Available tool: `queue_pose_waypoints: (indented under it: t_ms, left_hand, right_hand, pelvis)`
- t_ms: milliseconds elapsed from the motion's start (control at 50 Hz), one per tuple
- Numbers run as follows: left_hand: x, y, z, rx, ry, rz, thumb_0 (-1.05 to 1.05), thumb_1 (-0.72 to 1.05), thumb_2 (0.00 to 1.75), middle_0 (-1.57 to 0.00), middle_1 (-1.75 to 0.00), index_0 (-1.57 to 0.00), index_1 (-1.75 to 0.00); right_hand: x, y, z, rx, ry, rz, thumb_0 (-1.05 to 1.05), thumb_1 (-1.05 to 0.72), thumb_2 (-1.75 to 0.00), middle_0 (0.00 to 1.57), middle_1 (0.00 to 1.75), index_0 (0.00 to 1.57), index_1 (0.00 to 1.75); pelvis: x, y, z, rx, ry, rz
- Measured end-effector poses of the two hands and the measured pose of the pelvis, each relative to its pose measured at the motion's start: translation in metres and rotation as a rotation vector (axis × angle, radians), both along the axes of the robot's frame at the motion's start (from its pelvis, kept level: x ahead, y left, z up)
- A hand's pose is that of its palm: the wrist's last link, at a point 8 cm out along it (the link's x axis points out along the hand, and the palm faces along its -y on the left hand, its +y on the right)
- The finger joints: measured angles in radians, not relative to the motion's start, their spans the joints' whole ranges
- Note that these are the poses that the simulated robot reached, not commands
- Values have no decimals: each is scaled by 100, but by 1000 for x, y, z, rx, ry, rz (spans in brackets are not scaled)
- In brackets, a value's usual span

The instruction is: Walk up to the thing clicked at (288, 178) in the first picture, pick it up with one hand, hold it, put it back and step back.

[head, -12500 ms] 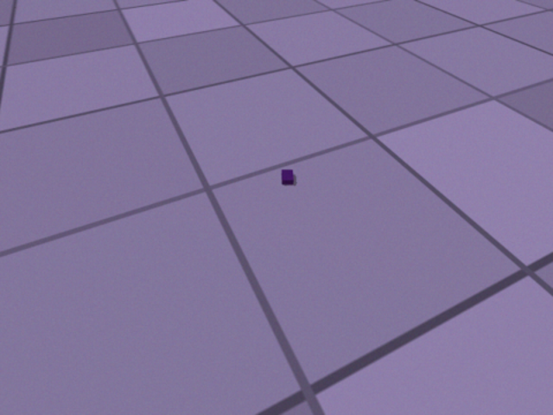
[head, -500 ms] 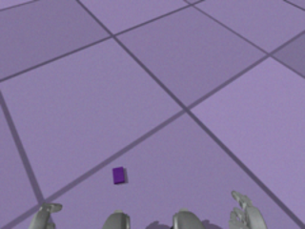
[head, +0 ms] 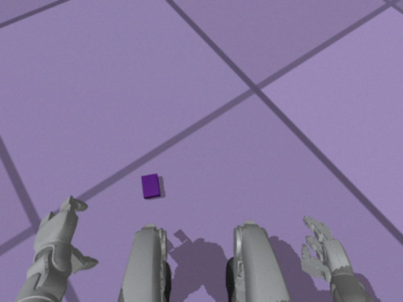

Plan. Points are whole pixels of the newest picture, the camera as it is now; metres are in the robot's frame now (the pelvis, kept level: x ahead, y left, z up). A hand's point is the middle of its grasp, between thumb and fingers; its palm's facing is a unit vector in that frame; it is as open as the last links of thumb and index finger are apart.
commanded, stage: rise first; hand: left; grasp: from above
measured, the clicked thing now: (150, 186) +0.46 +0.18 -0.53
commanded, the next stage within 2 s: approach in 1.66 s
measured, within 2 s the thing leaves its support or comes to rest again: neither
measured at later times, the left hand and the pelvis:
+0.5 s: hand (109, 203) +0.36 +0.26 -0.30, palm faces -0.46 -0.13 -0.88, open 13.8 cm; pelvis -0.04 +0.00 -0.14, yaw -2 degrees
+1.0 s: hand (121, 192) +0.40 +0.24 -0.36, palm faces -0.43 -0.06 -0.90, open 13.9 cm; pelvis -0.04 +0.00 -0.19, yaw -4 degrees
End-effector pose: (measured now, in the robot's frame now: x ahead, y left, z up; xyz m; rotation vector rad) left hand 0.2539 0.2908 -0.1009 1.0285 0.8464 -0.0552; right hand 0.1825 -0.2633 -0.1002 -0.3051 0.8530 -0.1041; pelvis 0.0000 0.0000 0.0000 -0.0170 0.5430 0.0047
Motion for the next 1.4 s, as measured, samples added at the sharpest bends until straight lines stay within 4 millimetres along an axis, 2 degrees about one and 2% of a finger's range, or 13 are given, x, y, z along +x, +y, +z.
queue_pose_waypoints:
  t_ms: [100, 180, 260, 340, 440, 520, 760, 1040, 1220, 1400]
  left_hand:
    - [29, -10, -41, 84, -35, -100, 0, -45, 96, -5, -109, -6, -108]
    - [54, -17, -67, 144, -67, -182, 0, -46, 97, -5, -109, -6, -108]
    - [75, -23, -88, 187, -89, -243, 0, -46, 98, -5, -110, -6, -109]
    - [90, -26, -105, 224, -99, -302, 0, -47, 98, -5, -111, -7, -110]
    - [103, -28, -127, 262, -105, -369, 0, -46, 97, -5, -111, -8, -109]
    - [112, -29, -143, 289, -118, -416, 0, -46, 97, -6, -110, -9, -107]
    - [132, -36, -180, 347, -158, -472, 0, -48, 96, -8, -105, -10, -102]
    - [154, -47, -202, 351, -139, -426, 0, -49, 95, -8, -106, -11, -103]
    - [161, -50, -215, 338, -133, -424, 0, -50, 96, -8, -105, -11, -103]
    - [164, -54, -226, 333, -137, -432, 0, -51, 97, -8, -104, -10, -102]
  right_hand:
    - [-28, -8, -59, 6, 103, -18, 0, -80, -88, 20, 30, 20, 30]
    - [-57, -12, -98, 9, 184, -38, 1, -81, -88, 20, 30, 20, 30]
    - [-87, -13, -124, 8, 259, -64, 1, -81, -88, 20, 30, 20, 30]
    - [-114, -15, -141, 0, 320, -90, 1, -82, -88, 20, 30, 20, 30]
    - [-140, -17, -153, -20, 382, -117, 0, -84, -88, 20, 30, 20, 30]
    - [-153, -18, -160, -40, 422, -127, 0, -85, -89, 20, 30, 20, 30]
    - [-163, -10, -182, -54, 472, -111, 0, -89, -90, 20, 30, 20, 30]
    - [-176, -3, -203, -9, 516, -95, 0, -90, -90, 20, 30, 20, 30]
    - [-189, -7, -208, -4, 563, -100, 0, -91, -90, 20, 30, 20, 30]
    - [-193, -11, -211, -10, 576, -92, 0, -91, -90, 20, 30, 20, 30]
  pelvis:
    - [-14, -3, -42, 1, 37, -2]
    - [-24, -5, -72, -1, 47, -7]
    - [-33, -7, -95, -5, 51, -13]
    - [-38, -6, -113, -13, 51, -16]
    - [-42, -3, -130, -24, 50, -18]
    - [-43, -1, -143, -34, 52, -19]
    - [-41, 6, -171, -51, 61, -21]
    - [-38, 3, -189, -51, 70, -30]
    - [-35, 3, -197, -53, 74, -34]
    - [-35, 3, -204, -54, 69, -37]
